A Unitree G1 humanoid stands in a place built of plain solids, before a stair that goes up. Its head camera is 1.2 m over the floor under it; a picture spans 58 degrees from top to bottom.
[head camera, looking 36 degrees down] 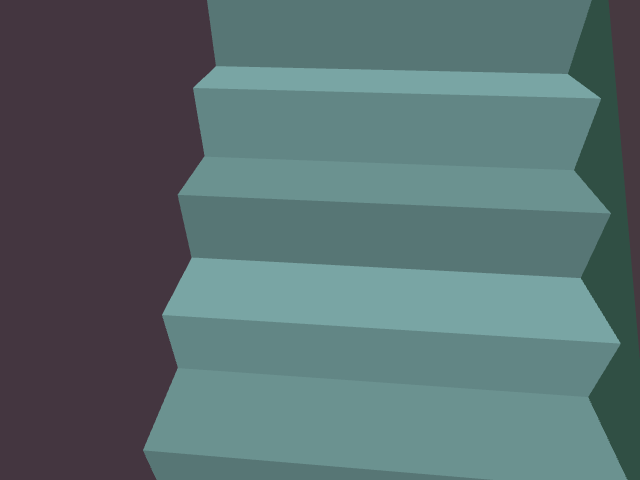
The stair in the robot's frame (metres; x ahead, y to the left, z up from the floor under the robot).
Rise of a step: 0.21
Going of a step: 0.23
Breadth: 1.10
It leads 5 degrees to the right of straight ahead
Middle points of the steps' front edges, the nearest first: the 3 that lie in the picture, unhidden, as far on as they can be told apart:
0.71 -0.15 0.42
0.95 -0.17 0.63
1.18 -0.19 0.84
